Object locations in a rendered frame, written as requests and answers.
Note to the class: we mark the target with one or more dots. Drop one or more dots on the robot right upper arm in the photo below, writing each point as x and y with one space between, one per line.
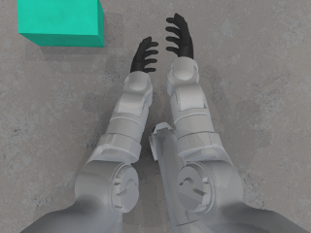
213 191

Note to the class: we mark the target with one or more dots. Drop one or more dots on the carton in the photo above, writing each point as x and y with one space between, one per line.
62 23

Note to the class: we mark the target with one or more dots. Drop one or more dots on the robot right hand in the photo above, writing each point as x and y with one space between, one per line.
184 41

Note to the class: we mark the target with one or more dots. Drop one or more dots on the left robot thigh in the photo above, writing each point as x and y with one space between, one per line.
117 226

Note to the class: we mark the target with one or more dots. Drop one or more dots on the robot left upper arm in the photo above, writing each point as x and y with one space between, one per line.
104 190

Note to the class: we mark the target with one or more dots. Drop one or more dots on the robot left forearm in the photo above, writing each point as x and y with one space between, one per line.
121 142

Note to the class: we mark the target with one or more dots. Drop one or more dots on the robot left hand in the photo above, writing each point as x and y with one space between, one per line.
139 62

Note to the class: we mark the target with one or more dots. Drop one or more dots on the robot thigh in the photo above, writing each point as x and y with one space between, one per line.
117 226
164 150

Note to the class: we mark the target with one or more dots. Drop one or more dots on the robot right forearm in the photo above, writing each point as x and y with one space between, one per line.
196 137

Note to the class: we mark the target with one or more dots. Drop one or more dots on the right robot thigh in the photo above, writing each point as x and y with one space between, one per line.
164 150

